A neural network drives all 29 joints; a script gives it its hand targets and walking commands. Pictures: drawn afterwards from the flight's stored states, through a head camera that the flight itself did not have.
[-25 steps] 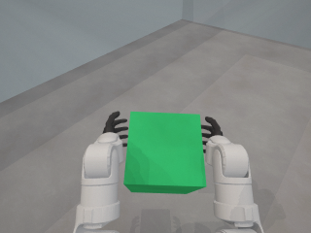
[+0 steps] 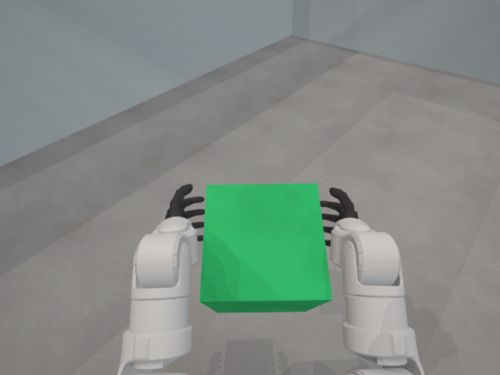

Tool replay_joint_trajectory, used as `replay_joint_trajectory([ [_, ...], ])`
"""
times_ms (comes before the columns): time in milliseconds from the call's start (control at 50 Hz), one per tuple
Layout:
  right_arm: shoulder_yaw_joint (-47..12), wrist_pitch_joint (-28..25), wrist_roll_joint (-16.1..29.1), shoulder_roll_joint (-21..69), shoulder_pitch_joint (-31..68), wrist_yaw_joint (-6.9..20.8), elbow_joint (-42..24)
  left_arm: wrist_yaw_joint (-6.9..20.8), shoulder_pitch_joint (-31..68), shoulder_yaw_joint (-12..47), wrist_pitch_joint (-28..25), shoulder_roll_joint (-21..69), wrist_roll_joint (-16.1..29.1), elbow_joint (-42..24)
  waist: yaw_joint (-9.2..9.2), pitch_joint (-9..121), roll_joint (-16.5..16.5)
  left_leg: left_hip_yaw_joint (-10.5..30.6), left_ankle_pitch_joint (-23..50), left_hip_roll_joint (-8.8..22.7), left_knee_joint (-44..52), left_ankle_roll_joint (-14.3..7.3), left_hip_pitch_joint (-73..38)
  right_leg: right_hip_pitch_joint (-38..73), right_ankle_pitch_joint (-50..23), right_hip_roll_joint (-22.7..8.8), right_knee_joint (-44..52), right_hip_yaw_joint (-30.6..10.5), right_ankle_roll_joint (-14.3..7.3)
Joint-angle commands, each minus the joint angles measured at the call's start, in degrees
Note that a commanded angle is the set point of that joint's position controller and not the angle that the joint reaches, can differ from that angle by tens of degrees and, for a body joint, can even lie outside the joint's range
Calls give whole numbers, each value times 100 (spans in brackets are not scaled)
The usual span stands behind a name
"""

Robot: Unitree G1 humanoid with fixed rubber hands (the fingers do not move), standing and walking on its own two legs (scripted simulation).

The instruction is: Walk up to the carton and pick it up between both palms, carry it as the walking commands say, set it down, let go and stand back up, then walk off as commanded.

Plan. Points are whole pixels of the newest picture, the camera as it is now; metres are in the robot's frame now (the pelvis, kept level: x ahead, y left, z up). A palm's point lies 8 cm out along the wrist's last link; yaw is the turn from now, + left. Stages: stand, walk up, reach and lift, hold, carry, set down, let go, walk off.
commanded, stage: carry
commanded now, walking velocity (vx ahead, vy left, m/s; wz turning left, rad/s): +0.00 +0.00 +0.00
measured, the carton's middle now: (261, 255) +0.32 -0.01 +0.02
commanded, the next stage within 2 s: hold in 0.16 s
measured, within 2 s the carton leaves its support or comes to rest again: neither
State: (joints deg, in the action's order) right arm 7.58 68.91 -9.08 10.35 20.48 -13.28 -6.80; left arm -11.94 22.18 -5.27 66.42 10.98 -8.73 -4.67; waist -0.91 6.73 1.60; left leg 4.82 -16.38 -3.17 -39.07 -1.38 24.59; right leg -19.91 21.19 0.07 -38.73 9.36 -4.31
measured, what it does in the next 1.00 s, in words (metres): stands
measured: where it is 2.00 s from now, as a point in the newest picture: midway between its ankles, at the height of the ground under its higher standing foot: outside the picture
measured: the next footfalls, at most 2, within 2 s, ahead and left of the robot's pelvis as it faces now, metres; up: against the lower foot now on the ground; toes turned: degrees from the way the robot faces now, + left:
none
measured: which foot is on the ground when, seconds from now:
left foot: down 0.00-1.00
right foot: down 0.00-1.00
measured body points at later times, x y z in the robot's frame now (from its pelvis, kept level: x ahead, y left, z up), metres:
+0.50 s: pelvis -0.01 +0.01 +0.00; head -0.05 +0.01 +0.45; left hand +0.29 +0.14 +0.06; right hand +0.29 -0.13 +0.05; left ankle +0.04 +0.12 -0.72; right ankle +0.00 -0.07 -0.72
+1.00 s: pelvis -0.03 +0.02 +0.00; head -0.05 +0.02 +0.45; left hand +0.33 +0.11 +0.04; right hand +0.26 -0.14 -0.01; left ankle +0.04 +0.11 -0.72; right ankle +0.00 -0.07 -0.72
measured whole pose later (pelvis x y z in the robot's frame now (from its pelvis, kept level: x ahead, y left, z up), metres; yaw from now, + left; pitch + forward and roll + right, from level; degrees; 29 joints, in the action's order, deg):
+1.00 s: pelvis -0.03 +0.02 +0.00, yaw -4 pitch -6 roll -1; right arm 16.9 30.4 -13.5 9.9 23.4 -4.7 37.1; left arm 0.7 30.0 -29.1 26.2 13.9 -23.4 32.4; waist 2.4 -4.1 0.0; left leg 3.8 -14.5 -3.1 -37.2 -1.2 16.2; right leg -12.6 17.5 1.5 -36.2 5.9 -3.8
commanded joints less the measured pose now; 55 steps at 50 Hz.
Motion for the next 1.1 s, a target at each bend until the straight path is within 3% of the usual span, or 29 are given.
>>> replay_joint_trajectory([
  [0,-2007,-546,1651,4674,2072,1155,291,1091,1700,2045,-246,4924,1671,292,78,1651,-22,300,2356,794,764,-389,-559,1025,-1487,-769,701,-825,-18],
  [120,-2400,-746,1753,4850,2346,1145,139,1156,1473,1997,-400,5075,1579,613,76,1474,-627,199,1280,617,688,-342,-180,1154,-1421,-1006,1012,-1004,-186],
  [140,-2909,-691,2029,5293,2288,1112,-717,1169,1295,2472,-317,5505,1859,-108,81,1450,-819,37,1009,546,545,-346,-153,1167,-1670,-1100,1137,-1114,-135],
  [160,-898,-1314,18,3282,1560,1298,1293,1464,-97,462,-1027,3494,-151,1902,-191,-1333,-178,64,89,-170,1492,67,-421,1401,-509,-39,1856,-1588,425],
  [180,-462,-1680,119,2796,1432,1301,3304,1509,779,208,-1455,2629,-104,3783,7,-1377,130,35,361,-138,1490,6,-540,1193,-694,-99,1894,-1630,437],
  [240,-2401,-2819,986,4393,1485,1674,1558,1893,1037,2646,-2527,4399,1016,1025,336,988,-514,122,2824,-55,1086,122,-1770,1911,-3430,246,1425,-1507,557],
  [260,-2807,-2915,1320,4694,2199,1790,785,2004,1185,2973,-2477,4940,1033,1027,98,1409,-410,132,3070,-171,1005,160,-1830,2066,-4222,207,1194,-1622,575],
  [280,-3339,-3031,1533,5120,2819,1858,173,2097,1266,3166,-2553,5267,1186,983,76,2325,-1028,226,3144,-208,929,124,-1782,2700,-4765,276,1022,-1644,578],
  [300,-3481,-3147,1662,5153,2797,1912,3,2126,1469,3445,-2635,5346,1317,607,148,2392,-604,261,3422,-236,861,176,-1901,2610,-4930,249,899,-1711,549],
  [320,-3773,-3137,1856,5334,3130,1978,-420,2170,1064,3302,-2640,5430,1221,686,-180,2530,-639,210,3495,-220,889,159,-1948,2648,-4742,285,966,-1706,580],
  [380,-3201,-2861,1464,5223,1464,2105,991,2138,889,3333,-2507,5306,1121,391,95,1802,45,274,3529,-173,1095,232,-2149,2007,-3684,360,1195,-1616,396],
  [400,-3276,-2867,1502,5259,1947,2167,964,2140,1081,3225,-2538,5181,1143,474,90,1736,-447,285,3304,-61,1043,175,-2372,1818,-3369,372,1236,-1565,455],
  [420,-2915,-2748,1325,5093,1770,2169,1354,2133,1139,3100,-2428,5118,1004,648,91,1332,-216,264,2851,-58,1199,181,-2313,1537,-2683,405,1362,-1475,361],
  [440,-2436,-2638,554,5239,1261,2106,1586,2284,1397,2934,-2493,5121,1141,1101,967,1064,-806,506,2189,53,1109,27,-2107,1564,-3170,181,1568,-1618,349],
  [460,-2021,-2550,222,5243,1344,2063,2107,2321,1326,2467,-2466,4974,868,1564,844,443,-1235,532,1658,125,1195,-52,-2138,1412,-2217,236,1615,-1575,365],
  [480,-1995,-2619,227,5299,1369,2045,2103,2448,1821,2683,-2521,5069,1050,1491,1132,411,-930,514,1094,105,1134,-39,-1885,1342,-1744,142,1571,-1600,314],
  [500,-1757,-2735,192,5141,1832,2124,2475,2424,1932,2309,-2518,4949,691,2030,797,6,-254,447,654,31,1203,16,-1868,1129,-1165,124,1563,-1594,260],
  [540,-1892,-3012,479,5395,3015,2246,2412,2415,2400,2082,-2762,5095,485,2179,367,-368,-240,527,-135,51,1264,-50,-1488,989,-207,263,1410,-1387,205],
  [560,-1868,-3069,509,5516,3138,2269,2615,2431,2213,1816,-2737,5182,255,2711,262,-187,-393,451,-269,27,1144,-74,-1703,824,92,171,1452,-1454,170],
  [580,-1803,-3264,591,5289,3173,2259,2550,2444,2361,1861,-2822,5406,330,2950,433,-572,341,423,-270,16,1120,1,-1225,977,-235,98,1356,-1572,83],
  [600,-1862,-3352,562,5613,3725,2293,2469,2507,2632,1721,-2984,5637,345,2982,350,-96,-293,408,-327,4,1051,-67,-1278,1056,-58,182,1320,-1444,149],
  [620,-1643,-3453,481,5316,3961,2272,2580,2547,2845,1411,-2957,5448,188,3542,353,-496,165,232,-694,-57,952,-83,-1228,793,434,76,1416,-1581,58],
  [640,-1672,-3601,453,5527,4997,2238,2493,2562,2548,833,-3096,5390,-133,4327,91,-83,-829,309,-898,-84,766,-202,-1407,666,867,107,1392,-1504,82],
  [700,-1088,-3936,243,5047,5329,2224,2818,2557,2994,414,-3164,5578,-394,5081,305,-102,0,406,-1104,-168,739,-86,-1557,39,818,18,1264,-1519,-122],
  [840,-421,-4269,-195,4876,5101,2055,3468,2439,2726,-498,-3426,5041,-1045,5532,60,-313,-139,164,-686,-118,545,-152,-1534,-64,714,121,1343,-1637,15],
  [860,-300,-4230,-378,4800,4853,1981,3652,2486,2837,-339,-3507,5028,-978,5432,335,-225,-419,151,-594,-94,442,-204,-1321,103,697,138,1272,-1600,121],
  [920,-298,-4415,-384,4820,4551,2028,3823,2291,2436,-747,-3678,4656,-1372,5570,-173,-497,-33,188,-451,-51,615,-236,-848,-21,261,240,1036,-1534,179],
  [980,-314,-4639,-437,4667,4507,1913,3594,2252,2455,-550,-3953,4584,-1319,5238,35,-36,-369,228,-167,-126,463,-280,-1062,21,-73,288,954,-1535,239],
  [1080,-547,-5216,-281,4296,4182,1825,3488,2212,2077,-283,-4408,4540,-1245,5332,-64,332,97,255,293,-118,311,-211,-585,21,-686,217,661,-1726,137],
])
